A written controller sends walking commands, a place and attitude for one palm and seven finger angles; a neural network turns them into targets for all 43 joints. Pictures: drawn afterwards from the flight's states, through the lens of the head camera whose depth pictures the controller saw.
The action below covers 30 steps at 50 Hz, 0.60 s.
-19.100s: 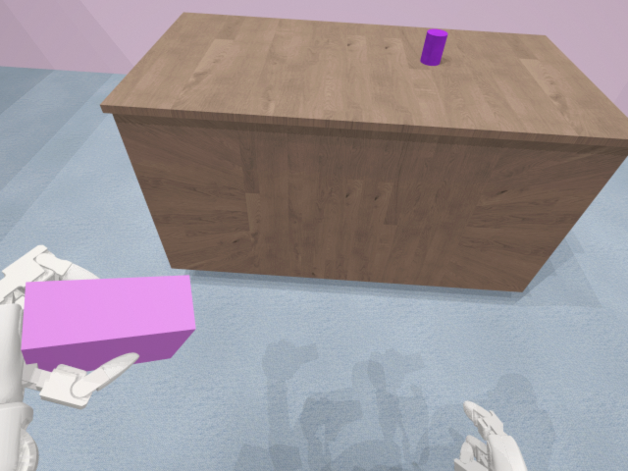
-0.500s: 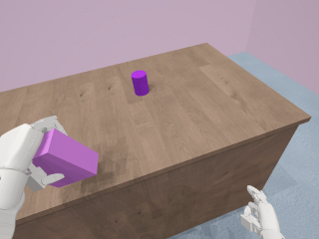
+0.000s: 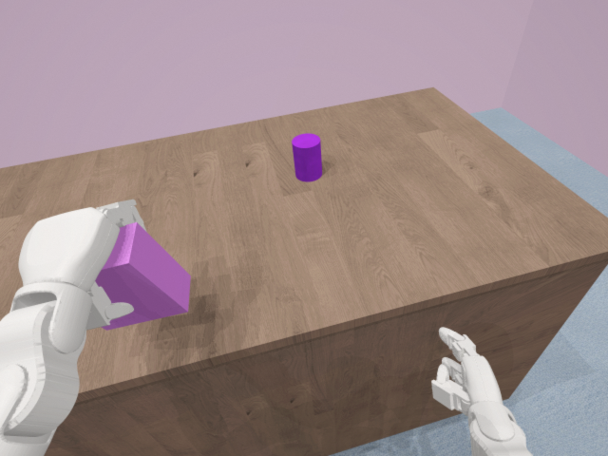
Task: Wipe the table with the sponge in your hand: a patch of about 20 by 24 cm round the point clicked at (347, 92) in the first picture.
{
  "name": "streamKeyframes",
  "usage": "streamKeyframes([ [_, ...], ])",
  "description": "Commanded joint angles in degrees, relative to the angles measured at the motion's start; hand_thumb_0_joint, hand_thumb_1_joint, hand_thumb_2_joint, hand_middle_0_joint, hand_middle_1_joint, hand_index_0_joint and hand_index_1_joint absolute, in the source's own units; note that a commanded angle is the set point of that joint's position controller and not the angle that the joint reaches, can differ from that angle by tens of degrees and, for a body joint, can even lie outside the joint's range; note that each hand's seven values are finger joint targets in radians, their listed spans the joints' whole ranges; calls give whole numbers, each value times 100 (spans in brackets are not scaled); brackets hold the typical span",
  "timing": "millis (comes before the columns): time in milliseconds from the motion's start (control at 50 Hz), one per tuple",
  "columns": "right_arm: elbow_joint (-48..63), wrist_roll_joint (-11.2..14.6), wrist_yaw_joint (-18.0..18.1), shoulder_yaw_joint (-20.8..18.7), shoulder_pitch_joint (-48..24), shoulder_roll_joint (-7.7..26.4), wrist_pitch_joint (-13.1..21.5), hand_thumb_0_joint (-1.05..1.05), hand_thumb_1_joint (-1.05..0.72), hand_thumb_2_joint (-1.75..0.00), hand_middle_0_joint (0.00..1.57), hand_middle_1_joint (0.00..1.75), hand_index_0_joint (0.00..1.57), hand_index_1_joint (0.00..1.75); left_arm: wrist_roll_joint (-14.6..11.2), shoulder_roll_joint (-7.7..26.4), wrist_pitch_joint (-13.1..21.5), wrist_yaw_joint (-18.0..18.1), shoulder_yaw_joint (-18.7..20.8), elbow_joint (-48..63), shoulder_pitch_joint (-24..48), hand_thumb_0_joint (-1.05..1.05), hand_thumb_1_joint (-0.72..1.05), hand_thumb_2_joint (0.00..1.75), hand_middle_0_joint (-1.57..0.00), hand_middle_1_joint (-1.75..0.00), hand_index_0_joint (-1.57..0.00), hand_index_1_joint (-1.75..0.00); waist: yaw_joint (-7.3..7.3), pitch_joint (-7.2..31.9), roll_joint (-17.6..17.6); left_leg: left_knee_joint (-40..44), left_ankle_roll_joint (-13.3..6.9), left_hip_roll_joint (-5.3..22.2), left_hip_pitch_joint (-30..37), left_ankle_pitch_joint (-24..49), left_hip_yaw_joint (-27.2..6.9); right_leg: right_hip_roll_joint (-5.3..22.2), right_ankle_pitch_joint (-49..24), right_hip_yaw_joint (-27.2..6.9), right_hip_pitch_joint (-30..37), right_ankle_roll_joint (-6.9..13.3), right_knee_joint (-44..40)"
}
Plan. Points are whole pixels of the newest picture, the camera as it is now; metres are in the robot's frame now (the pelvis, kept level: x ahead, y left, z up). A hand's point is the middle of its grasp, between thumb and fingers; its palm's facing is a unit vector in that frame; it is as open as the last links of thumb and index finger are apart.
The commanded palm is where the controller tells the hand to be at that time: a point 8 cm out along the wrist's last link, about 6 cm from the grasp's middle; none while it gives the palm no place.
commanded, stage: turn the palm down, sponge in hand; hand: left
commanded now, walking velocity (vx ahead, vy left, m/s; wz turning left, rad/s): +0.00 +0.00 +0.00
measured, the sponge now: (131, 288) +0.24 +0.28 +0.12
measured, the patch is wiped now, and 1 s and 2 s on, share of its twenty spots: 0.00 0.00 0.00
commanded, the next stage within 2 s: move the sponge above the wiping area in 0.50 s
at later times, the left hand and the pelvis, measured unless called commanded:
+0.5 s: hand (83, 260) +0.23 +0.30 +0.19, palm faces +0.24 -0.05 -0.97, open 9.8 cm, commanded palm +0.18 +0.28 +0.25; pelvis +0.00 +0.00 +0.00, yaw +0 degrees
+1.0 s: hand (101, 272) +0.24 +0.30 +0.16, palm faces +0.11 -0.04 -0.99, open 9.8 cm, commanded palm +0.20 +0.28 +0.23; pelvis -0.01 -0.02 +0.00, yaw +0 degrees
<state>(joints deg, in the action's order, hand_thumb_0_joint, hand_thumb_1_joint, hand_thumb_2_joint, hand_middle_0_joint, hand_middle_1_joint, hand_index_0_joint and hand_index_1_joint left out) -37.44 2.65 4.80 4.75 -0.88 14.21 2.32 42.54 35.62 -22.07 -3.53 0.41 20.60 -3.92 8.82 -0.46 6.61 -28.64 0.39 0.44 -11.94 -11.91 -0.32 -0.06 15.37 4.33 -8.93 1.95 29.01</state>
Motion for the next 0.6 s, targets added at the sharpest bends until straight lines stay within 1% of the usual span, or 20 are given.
streamKeyframes([
  [0,992,38,-48,-175,-1418,524,230,0,-90,-90,20,30,20,30,232,1209,-280,358,1230,509,1748,0,10,130,-120,-160,-120,-160,-2,938,-92,545,-96,-75,438,654,-248,16,-343,-377,-149,111,-713],
  [20,1003,57,-58,-161,-1434,516,211,0,-90,-90,20,30,20,30,274,1204,-284,296,1173,516,1673,0,10,130,-120,-160,-120,-160,-8,973,-131,569,-98,-85,454,658,-234,37,-369,-382,-165,78,-708],
  [40,1032,58,-55,-174,-1464,532,182,0,-90,-90,20,30,20,30,238,964,-313,202,920,477,1535,0,10,130,-120,-160,-120,-160,-46,851,-173,595,-120,-86,425,556,-238,30,-378,-328,-187,64,-743],
  [60,1048,88,-64,-163,-1482,510,172,0,-90,-90,20,30,20,30,274,890,-318,144,825,561,1508,0,10,130,-120,-160,-120,-160,-60,932,-175,608,-123,-88,456,564,-249,43,-408,-326,-183,53,-710],
  [80,1141,130,-81,-105,-1703,438,231,0,-90,-90,20,30,20,30,310,737,-362,83,705,638,1554,0,10,130,-120,-160,-120,-160,-56,851,-75,604,-110,-106,438,431,-279,-4,-325,-437,-242,111,-698],
  [100,1129,115,-76,-138,-1544,477,228,0,-90,-90,20,30,20,30,267,567,-345,36,519,605,1423,0,10,130,-120,-160,-120,-160,-83,885,-245,622,-137,-73,419,378,-265,13,-352,-269,-212,70,-676],
  [160,1154,82,-50,-179,-1499,509,234,0,-90,-90,20,30,20,30,336,819,-283,-6,645,943,1327,0,10,130,-120,-160,-120,-160,-60,1114,-266,637,-185,-88,490,382,-309,15,-409,-286,-87,42,-630],
  [180,1215,90,-52,-127,-1666,475,293,0,-90,-90,20,30,20,30,433,1049,-306,7,843,1118,1460,0,10,130,-120,-160,-120,-160,-21,1170,-200,613,-177,-92,468,326,-343,-44,-326,-438,-53,103,-595],
  [200,1194,47,-46,-132,-1571,496,306,0,-90,-90,20,30,20,30,496,1080,-267,17,818,1177,1594,0,10,130,-120,-160,-120,-160,-26,1291,-214,584,-189,-114,477,457,-286,-10,-362,-323,7,81,-561],
  [260,1087,-58,-48,-150,-1486,507,287,0,-90,-90,20,30,20,30,753,1610,-155,139,1189,1380,1935,0,10,130,-120,-160,-120,-160,46,1461,156,571,-189,-133,653,791,-319,-39,-467,-368,62,136,-546],
  [280,1113,-48,-46,-129,-1621,503,340,0,-90,-90,20,30,20,30,839,1903,-175,182,1445,1498,2144,0,10,130,-120,-160,-120,-160,89,1454,282,582,-185,-134,604,719,-397,-123,-413,-560,120,212,-516],
  [300,1047,-85,-59,-116,-1517,474,342,0,-90,-90,20,30,20,30,856,1703,-156,230,1274,1337,2226,0,10,130,-120,-160,-120,-160,74,1499,281,551,-185,-163,632,883,-321,-68,-451,-407,115,200,-532],
  [340,926,-98,-93,-169,-1410,486,313,0,-90,-90,20,30,20,30,791,1598,-142,292,1277,1007,2043,0,10,130,-120,-160,-120,-160,77,1382,229,536,-170,-144,735,1031,-314,-61,-565,-407,39,201,-656],
  [380,934,-7,-115,-150,-1622,444,332,0,-90,-90,20,30,20,30,725,1523,-217,277,1298,843,2074,0,10,130,-120,-160,-120,-160,79,1208,272,551,-132,-161,707,887,-362,-105,-451,-617,-36,254,-701],
  [400,904,-12,-121,-150,-1534,445,318,0,-90,-90,20,30,20,30,590,1242,-227,245,1047,704,2043,0,10,130,-120,-160,-120,-160,42,1102,141,579,-133,-139,627,819,-291,-26,-448,-398,-45,179,-730],
  [460,905,46,-125,-188,-1538,470,282,0,-90,-90,20,30,20,30,406,972,-242,103,833,576,1708,0,10,130,-120,-160,-120,-160,-2,958,-86,623,-136,-135,562,705,-283,10,-489,-360,-101,97,-770],
  [480,1000,91,-117,-152,-1705,428,335,0,-90,-90,20,30,20,30,420,889,-288,36,797,648,1631,0,10,130,-120,-160,-120,-160,-2,928,-113,595,-133,-148,552,607,-300,-32,-402,-532,-144,146,-769],
  [500,990,69,-114,-175,-1577,471,320,0,-90,-90,20,30,20,30,387,756,-279,-16,640,635,1528,0,10,130,-120,-160,-120,-160,-31,980,-178,595,-150,-127,522,588,-228,14,-440,-364,-112,93,-753],
  [560,1039,67,-87,-202,-1493,504,299,0,-90,-90,20,30,20,30,411,900,-223,-74,697,791,1321,0,10,130,-120,-160,-120,-160,-33,999,-333,587,-185,-139,501,488,-232,25,-344,-379,-131,47,-754],
  [580,1100,91,-84,-165,-1620,477,350,0,-90,-90,20,30,20,30,478,1068,-250,-71,863,875,1385,0,10,130,-120,-160,-120,-160,-14,966,-320,584,-169,-141,466,373,-268,-26,-198,-559,-166,106,-750],
])
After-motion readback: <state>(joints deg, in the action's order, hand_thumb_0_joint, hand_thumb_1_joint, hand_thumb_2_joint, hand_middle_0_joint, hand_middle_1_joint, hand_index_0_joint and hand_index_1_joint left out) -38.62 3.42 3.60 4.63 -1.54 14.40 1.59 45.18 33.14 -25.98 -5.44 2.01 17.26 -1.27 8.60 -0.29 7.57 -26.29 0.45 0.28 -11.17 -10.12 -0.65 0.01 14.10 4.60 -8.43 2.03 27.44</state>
